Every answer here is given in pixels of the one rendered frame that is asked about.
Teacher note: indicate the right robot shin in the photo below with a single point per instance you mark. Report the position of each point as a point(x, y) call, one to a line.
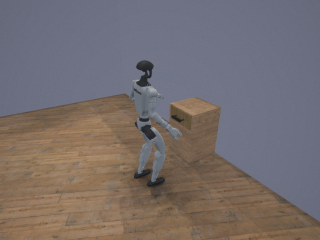
point(157, 166)

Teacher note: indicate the drawer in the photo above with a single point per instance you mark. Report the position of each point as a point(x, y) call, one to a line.
point(181, 115)

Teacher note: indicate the left robot hand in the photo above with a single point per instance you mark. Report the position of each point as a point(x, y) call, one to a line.
point(160, 95)

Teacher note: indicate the handle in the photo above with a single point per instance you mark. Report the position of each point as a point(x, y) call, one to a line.
point(176, 118)

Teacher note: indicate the left robot upper arm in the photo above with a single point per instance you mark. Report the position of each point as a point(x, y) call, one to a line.
point(131, 96)

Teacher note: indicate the right robot forearm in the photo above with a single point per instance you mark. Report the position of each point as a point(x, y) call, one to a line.
point(161, 122)

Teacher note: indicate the cabinet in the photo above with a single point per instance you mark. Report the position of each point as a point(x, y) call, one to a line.
point(200, 141)

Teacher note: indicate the right robot hand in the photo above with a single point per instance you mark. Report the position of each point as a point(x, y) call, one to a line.
point(174, 133)

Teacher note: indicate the robot left thigh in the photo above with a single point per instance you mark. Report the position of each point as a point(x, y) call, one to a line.
point(148, 145)

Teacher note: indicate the right robot upper arm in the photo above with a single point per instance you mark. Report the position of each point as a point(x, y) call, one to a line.
point(152, 95)

